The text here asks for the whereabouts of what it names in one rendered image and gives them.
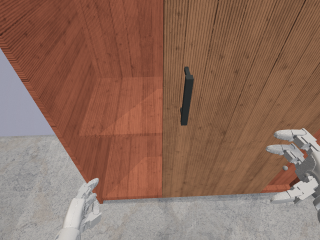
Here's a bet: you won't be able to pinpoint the robot left hand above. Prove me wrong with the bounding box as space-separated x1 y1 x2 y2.
62 178 102 234

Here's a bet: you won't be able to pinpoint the robot left forearm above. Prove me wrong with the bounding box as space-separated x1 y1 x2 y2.
54 227 81 240

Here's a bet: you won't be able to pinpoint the handle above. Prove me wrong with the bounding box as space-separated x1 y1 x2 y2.
180 66 194 126

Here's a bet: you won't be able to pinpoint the robot right hand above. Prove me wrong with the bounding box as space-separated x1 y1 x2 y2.
265 128 320 205

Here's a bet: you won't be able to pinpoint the wardrobe door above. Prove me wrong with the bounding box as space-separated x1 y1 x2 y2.
267 129 320 186
162 0 320 198

